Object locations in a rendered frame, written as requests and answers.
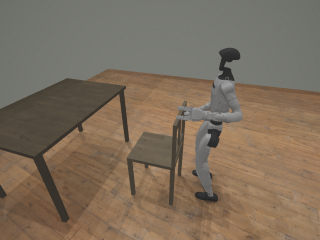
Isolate left robot hand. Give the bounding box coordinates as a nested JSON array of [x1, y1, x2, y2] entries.
[[176, 106, 205, 122]]

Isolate table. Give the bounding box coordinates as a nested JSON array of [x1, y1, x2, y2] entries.
[[0, 78, 129, 223]]

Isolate right robot forearm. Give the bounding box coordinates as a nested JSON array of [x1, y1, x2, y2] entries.
[[198, 101, 211, 111]]

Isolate humanoid robot head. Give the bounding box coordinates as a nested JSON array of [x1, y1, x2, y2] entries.
[[218, 48, 241, 81]]

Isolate left robot upper arm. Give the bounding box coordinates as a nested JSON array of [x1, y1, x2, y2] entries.
[[220, 80, 243, 122]]

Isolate chair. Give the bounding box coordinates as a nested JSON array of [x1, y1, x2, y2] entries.
[[127, 101, 187, 206]]

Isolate left robot foot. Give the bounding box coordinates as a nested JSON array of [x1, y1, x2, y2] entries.
[[195, 192, 218, 202]]

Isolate left robot forearm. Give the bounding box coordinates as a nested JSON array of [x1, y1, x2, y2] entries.
[[202, 111, 242, 123]]

